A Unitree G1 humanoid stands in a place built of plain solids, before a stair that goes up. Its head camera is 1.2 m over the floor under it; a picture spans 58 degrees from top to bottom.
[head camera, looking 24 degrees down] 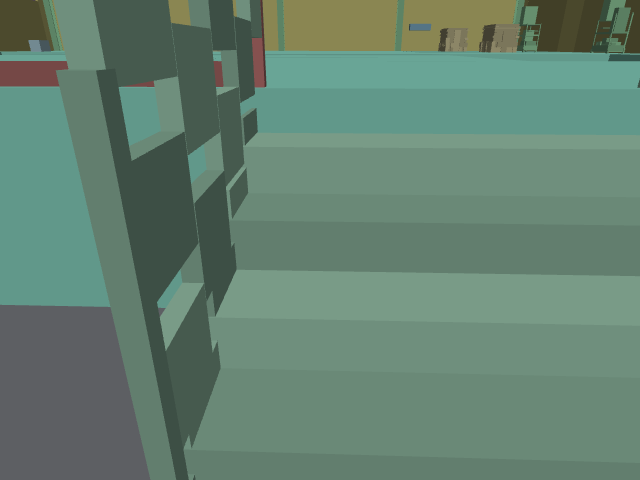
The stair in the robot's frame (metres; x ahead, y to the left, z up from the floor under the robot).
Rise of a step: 0.17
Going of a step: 0.28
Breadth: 1.62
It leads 2 degrees to the right of straight ahead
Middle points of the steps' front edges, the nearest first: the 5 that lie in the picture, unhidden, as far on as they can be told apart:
0.69 -0.49 0.35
0.97 -0.50 0.53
1.25 -0.51 0.70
1.53 -0.52 0.88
1.81 -0.53 1.05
